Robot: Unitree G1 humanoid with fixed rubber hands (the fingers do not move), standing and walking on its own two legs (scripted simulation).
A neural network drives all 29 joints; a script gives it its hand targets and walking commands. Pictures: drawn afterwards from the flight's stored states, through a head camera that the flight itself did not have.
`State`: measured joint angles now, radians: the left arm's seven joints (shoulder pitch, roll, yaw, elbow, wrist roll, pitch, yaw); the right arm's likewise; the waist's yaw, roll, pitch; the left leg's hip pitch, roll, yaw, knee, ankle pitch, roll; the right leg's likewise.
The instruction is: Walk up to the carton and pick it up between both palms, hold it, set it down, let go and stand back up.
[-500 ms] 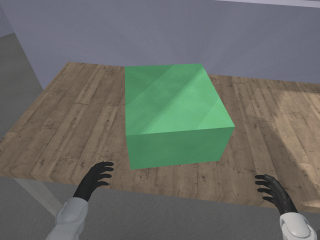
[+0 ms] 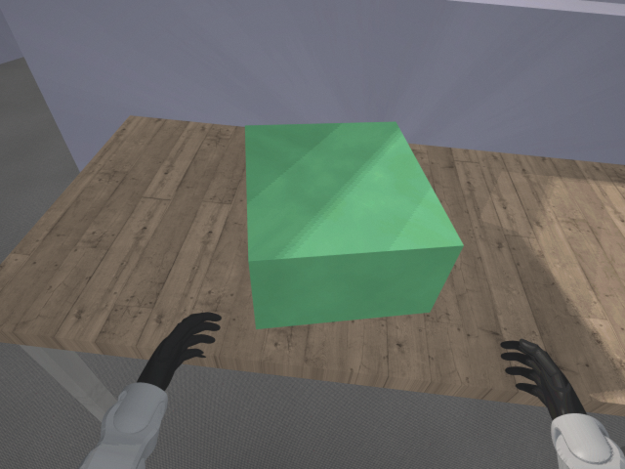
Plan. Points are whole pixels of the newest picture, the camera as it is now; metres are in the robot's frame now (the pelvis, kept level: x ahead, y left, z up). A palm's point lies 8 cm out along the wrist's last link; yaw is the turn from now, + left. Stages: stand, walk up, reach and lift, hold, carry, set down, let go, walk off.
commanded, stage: stand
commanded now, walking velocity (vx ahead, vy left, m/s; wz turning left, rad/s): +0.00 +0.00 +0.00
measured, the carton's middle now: (333, 214) +0.51 -0.01 +0.02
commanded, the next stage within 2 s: none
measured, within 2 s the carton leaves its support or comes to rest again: neither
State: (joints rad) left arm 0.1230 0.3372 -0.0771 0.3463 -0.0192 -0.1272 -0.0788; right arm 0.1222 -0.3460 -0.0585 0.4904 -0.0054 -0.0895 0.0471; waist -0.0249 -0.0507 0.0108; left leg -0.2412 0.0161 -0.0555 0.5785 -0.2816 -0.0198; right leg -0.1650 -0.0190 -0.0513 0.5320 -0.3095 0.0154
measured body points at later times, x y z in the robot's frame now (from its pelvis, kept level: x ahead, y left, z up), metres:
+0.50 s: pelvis +0.00 -0.01 +0.00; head -0.02 +0.01 +0.45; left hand +0.25 +0.21 +0.00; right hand +0.21 -0.29 +0.00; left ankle +0.02 +0.13 -0.73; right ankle -0.01 -0.13 -0.73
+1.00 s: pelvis +0.00 -0.01 +0.00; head -0.02 +0.01 +0.45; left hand +0.25 +0.22 +0.00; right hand +0.21 -0.29 +0.00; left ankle +0.02 +0.13 -0.73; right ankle -0.01 -0.13 -0.73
